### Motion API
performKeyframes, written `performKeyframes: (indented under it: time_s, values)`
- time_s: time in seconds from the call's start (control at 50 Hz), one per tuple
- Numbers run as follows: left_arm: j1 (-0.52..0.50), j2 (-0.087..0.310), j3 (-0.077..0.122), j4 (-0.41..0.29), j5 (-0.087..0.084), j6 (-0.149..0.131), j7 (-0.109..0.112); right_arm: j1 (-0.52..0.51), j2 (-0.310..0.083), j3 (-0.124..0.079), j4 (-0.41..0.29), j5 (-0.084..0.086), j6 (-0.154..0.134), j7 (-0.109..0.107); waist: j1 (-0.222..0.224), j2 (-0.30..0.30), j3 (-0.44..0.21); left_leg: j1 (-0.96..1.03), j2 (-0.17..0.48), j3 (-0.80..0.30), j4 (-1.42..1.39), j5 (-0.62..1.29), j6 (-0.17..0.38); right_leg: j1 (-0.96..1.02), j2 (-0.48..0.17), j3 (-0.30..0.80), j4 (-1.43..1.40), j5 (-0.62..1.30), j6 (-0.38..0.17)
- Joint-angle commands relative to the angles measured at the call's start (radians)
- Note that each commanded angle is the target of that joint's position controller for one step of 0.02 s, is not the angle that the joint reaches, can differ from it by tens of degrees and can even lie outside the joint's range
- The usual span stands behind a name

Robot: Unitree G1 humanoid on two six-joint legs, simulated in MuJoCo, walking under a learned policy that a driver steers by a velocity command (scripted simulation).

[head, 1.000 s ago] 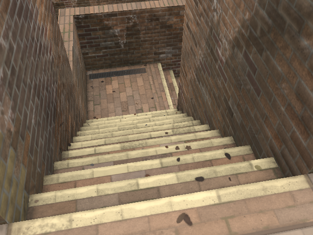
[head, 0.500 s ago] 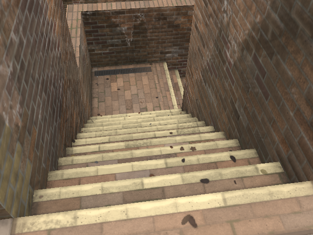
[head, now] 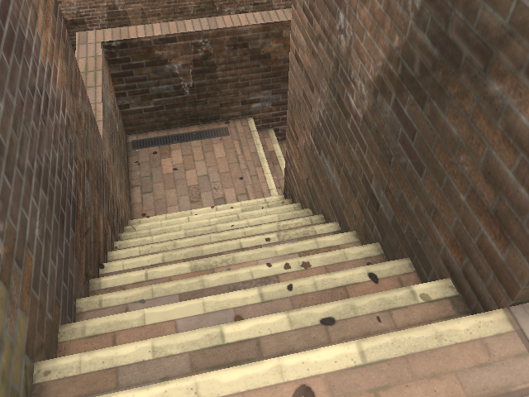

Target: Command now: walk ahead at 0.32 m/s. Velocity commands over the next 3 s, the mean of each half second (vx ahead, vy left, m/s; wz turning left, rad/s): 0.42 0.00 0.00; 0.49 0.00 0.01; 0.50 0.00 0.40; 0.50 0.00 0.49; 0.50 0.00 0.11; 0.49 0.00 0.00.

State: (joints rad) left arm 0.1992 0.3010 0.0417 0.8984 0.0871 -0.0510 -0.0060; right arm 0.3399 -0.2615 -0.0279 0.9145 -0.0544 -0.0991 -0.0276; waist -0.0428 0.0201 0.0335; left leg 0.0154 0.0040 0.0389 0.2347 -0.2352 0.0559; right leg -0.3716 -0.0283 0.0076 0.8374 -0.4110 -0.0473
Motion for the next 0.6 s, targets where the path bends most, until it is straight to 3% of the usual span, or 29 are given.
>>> performKeyframes:
  time_s: [0.02, 0.06, 0.1, 0.12, 0.14, 0.16, 0.18, 0.2, 0.22, 0.24, 0.28, 0.34, 0.4, 0.44, 0.46, 0.52, 0.54, 0.56, 0.58, 0.6]
  values:
    - [-0.135, 0.01, -0.004, -0.084, -0.009, -0.008, -0.039, -0.027, -0.182, -0.03, -0.05, 0.002, 0.003, 0.002, 0.004, 0.07, 0.088, -0.101, 0.198, -0.138, -0.203, -0.101, 0.148, 0.02, -0.002, -0.063, -0.161, 0.058, 0.009]
    - [-0.107, 0.028, -0.003, -0.071, -0.034, -0.019, -0.056, -0.011, -0.212, -0.038, -0.034, 0.0, 0.018, 0.027, 0.028, 0.055, 0.09, -0.112, 0.227, -0.142, -0.149, -0.07, 0.173, 0.104, 0.008, -0.065, -0.313, 0.199, -0.002]
    - [-0.049, 0.057, 0.002, -0.049, -0.042, -0.041, -0.057, -0.025, -0.211, -0.036, -0.024, -0.015, 0.034, 0.044, 0.059, 0.055, 0.079, -0.165, 0.244, -0.154, -0.079, -0.032, 0.192, 0.228, 0.028, -0.058, -0.391, 0.292, -0.032]
    - [0.015, 0.09, 0.015, -0.039, -0.048, -0.056, -0.051, -0.02, -0.186, -0.028, -0.016, -0.025, 0.027, 0.048, 0.091, 0.038, 0.041, -0.208, 0.218, -0.133, 0.021, 0.025, 0.177, 0.333, 0.036, -0.05, -0.373, 0.306, -0.054]
    - [0.13, 0.135, 0.033, -0.015, -0.04, -0.07, -0.038, -0.014, -0.136, -0.016, -0.003, -0.037, 0.017, 0.053, 0.138, -0.025, -0.019, -0.261, 0.145, -0.072, 0.218, 0.025, 0.131, 0.446, -0.006, -0.002, -0.38, 0.317, -0.088]
    - [0.316, 0.213, 0.046, 0.0, -0.027, -0.077, -0.016, 0.028, -0.013, 0.017, -0.042, -0.044, -0.004, 0.067, 0.165, -0.26, -0.21, -0.499, -0.037, 0.019, 0.582, -0.168, 0.022, 0.764, -0.244, 0.376, -0.464, 0.365, -0.32]
    - [0.442, 0.19, 0.042, 0.025, -0.002, -0.08, -0.008, -0.086, -0.033, 0.008, -0.072, -0.035, -0.027, 0.084, 0.247, -0.248, -0.119, -0.751, -0.084, -0.107, 0.821, -0.367, 0.018, 0.785, -0.363, 0.678, -0.646, 0.233, -0.372]
    - [0.353, 0.141, 0.038, 0.02, -0.01, -0.092, -0.004, -0.159, -0.067, -0.006, -0.075, -0.011, -0.037, 0.075, 0.217, -0.161, 0.044, -0.852, -0.015, -0.179, 0.96, -0.277, 0.052, 0.641, -0.347, 0.563, -0.673, 0.06, -0.293]
    - [0.245, 0.07, 0.018, 0.001, -0.028, -0.084, -0.001, -0.136, -0.101, -0.018, -0.046, -0.02, -0.033, 0.058, 0.154, -0.12, 0.059, -0.809, 0.039, -0.136, 0.994, -0.21, 0.068, 0.538, -0.302, 0.444, -0.683, -0.013, -0.246]
    - [0.198, 0.012, -0.007, -0.019, -0.032, -0.075, -0.001, -0.099, -0.1, -0.023, -0.034, -0.034, -0.027, 0.048, 0.106, -0.097, 0.044, -0.749, 0.066, -0.13, 0.954, -0.151, 0.083, 0.47, -0.27, 0.371, -0.703, 0.046, -0.235]
    - [0.145, -0.024, -0.027, -0.04, -0.026, -0.063, 0.006, -0.101, -0.038, -0.007, -0.037, -0.04, -0.008, 0.056, 0.047, -0.069, 0.071, -0.667, 0.107, -0.12, 0.865, -0.073, 0.074, 0.342, -0.242, 0.256, -0.753, 0.254, -0.215]
    - [0.199, 0.002, -0.022, -0.023, -0.014, -0.064, 0.01, -0.168, -0.005, 0.003, -0.049, -0.022, 0.015, 0.083, 0.055, -0.063, 0.057, -0.678, 0.099, -0.055, 0.673, 0.098, 0.027, 0.329, -0.194, 0.132, -0.785, 0.433, -0.209]
    - [0.262, 0.015, -0.019, 0.023, -0.007, -0.064, -0.03, -0.282, 0.022, 0.019, -0.088, -0.021, 0.046, 0.095, 0.071, -0.085, 0.043, -0.56, 0.059, 0.016, 0.465, 0.224, -0.01, 0.212, -0.15, 0.04, -0.764, 0.632, -0.207]
    - [0.282, 0.032, -0.012, 0.051, -0.009, -0.065, -0.052, -0.302, -0.005, 0.015, -0.097, -0.013, 0.061, 0.092, 0.059, -0.102, 0.041, -0.573, 0.054, -0.025, 0.418, 0.279, -0.014, 0.243, -0.187, 0.052, -0.735, 0.706, -0.21]
    - [0.277, 0.034, -0.01, 0.053, -0.005, -0.064, -0.059, -0.313, -0.039, 0.004, -0.098, -0.012, 0.058, 0.09, 0.052, -0.076, 0.031, -0.599, 0.049, -0.053, 0.374, 0.297, -0.01, 0.286, -0.188, 0.054, -0.713, 0.735, -0.198]
    - [0.314, 0.038, -0.002, 0.093, -0.005, -0.049, -0.056, -0.366, -0.045, 0.0, -0.097, -0.004, 0.057, 0.075, 0.057, -0.086, 0.014, -0.619, 0.033, -0.05, 0.313, 0.258, 0.012, 0.4, -0.218, 0.057, -0.662, 0.768, -0.17]
    - [0.308, 0.048, 0.001, 0.089, -0.002, -0.042, -0.055, -0.399, -0.045, -0.001, -0.105, -0.002, 0.055, 0.073, 0.059, -0.085, -0.001, -0.552, 0.007, -0.011, 0.313, 0.216, 0.018, 0.386, -0.202, 0.031, -0.637, 0.813, -0.152]
    - [0.316, 0.048, 0.0, 0.1, 0.017, -0.035, -0.061, -0.377, -0.045, -0.006, -0.099, 0.0, 0.053, 0.071, 0.035, -0.113, -0.015, -0.424, -0.028, 0.035, 0.351, 0.211, 0.03, 0.319, -0.192, 0.018, -0.597, 0.927, -0.144]
    - [0.292, 0.073, 0.01, 0.095, 0.014, -0.036, -0.065, -0.287, -0.076, -0.02, -0.067, 0.016, 0.046, 0.066, -0.015, -0.094, -0.033, -0.279, -0.06, 0.056, 0.329, 0.231, 0.051, 0.259, -0.159, -0.014, -0.497, 1.057, -0.114]
    - [0.296, 0.087, 0.016, 0.096, 0.017, -0.041, -0.075, -0.096, -0.144, -0.048, -0.005, 0.036, 0.032, 0.059, -0.069, -0.043, -0.115, -0.017, -0.06, 0.029, 0.355, 0.317, 0.1, 0.138, -0.097, -0.05, -0.296, 1.047, -0.061]
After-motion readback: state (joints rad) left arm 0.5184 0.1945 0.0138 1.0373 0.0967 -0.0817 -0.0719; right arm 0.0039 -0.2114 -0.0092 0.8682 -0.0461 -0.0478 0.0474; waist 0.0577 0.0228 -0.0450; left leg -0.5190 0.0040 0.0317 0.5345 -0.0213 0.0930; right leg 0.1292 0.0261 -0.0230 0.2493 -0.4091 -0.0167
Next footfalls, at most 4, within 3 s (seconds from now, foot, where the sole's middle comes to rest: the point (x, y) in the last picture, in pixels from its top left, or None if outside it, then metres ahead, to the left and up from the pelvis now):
0.14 right None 0.13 -0.16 -0.79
0.60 left None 0.45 0.05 -0.79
1.10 right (338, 382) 0.55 -0.18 -0.79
1.52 left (241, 353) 0.73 0.07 -0.99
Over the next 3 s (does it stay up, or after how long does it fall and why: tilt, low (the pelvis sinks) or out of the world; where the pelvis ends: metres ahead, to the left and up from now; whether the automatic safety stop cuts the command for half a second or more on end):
stays up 1.27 0.18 -0.73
